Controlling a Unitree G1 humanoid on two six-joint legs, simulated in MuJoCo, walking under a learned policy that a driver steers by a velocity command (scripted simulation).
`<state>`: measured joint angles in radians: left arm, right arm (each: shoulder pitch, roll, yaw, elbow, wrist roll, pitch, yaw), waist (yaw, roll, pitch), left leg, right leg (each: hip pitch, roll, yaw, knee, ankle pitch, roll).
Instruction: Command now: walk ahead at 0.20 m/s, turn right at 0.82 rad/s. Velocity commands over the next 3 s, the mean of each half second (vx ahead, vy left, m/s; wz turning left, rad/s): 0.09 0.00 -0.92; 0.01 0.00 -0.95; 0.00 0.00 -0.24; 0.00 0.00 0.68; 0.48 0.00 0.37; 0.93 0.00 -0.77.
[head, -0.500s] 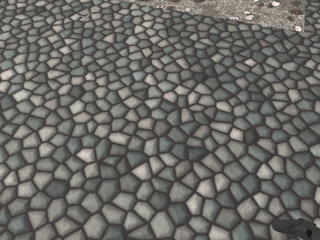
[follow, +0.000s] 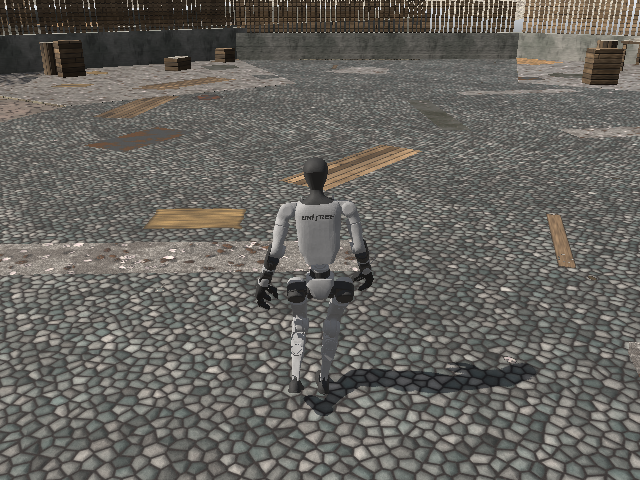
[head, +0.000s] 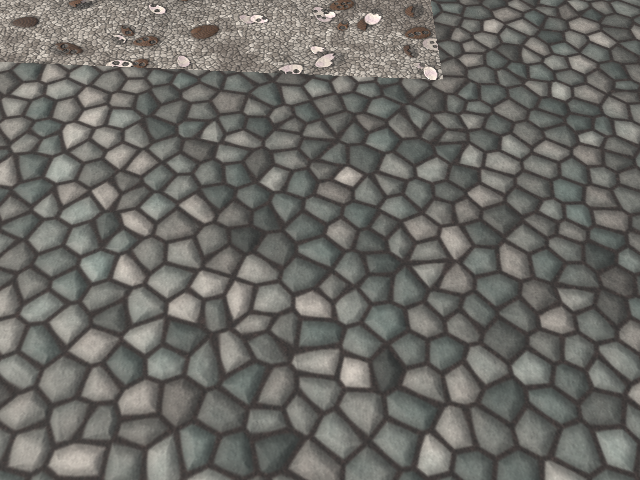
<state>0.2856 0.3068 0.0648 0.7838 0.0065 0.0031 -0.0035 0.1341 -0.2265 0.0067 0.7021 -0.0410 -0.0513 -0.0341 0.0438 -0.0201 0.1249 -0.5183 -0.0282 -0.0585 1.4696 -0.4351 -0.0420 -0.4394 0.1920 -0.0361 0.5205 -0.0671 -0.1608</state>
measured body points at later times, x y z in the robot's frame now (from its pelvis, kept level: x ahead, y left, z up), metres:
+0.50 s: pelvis +0.13 +0.09 +0.03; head +0.17 +0.10 +0.48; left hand +0.37 +0.32 -0.08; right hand +0.16 -0.23 -0.04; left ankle +0.20 +0.17 -0.71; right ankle +0.07 -0.01 -0.65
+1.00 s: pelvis +0.11 +0.08 +0.02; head +0.11 +0.03 +0.46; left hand +0.44 +0.09 -0.05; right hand -0.07 -0.16 -0.11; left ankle +0.21 +0.18 -0.65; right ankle +0.04 +0.04 -0.71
